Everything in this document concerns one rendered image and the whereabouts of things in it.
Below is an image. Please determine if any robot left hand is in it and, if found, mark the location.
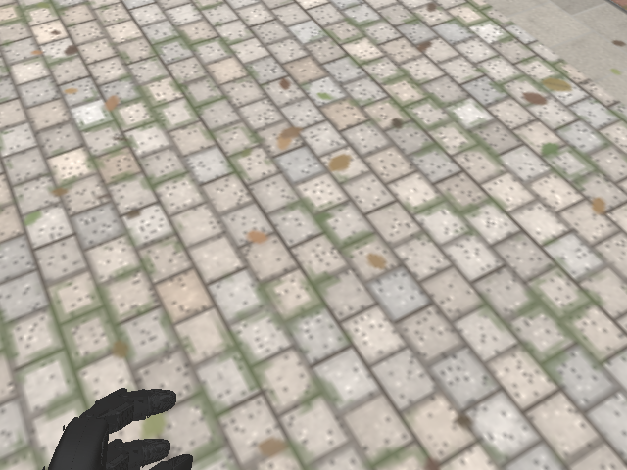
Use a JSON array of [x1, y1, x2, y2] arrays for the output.
[[42, 388, 193, 470]]

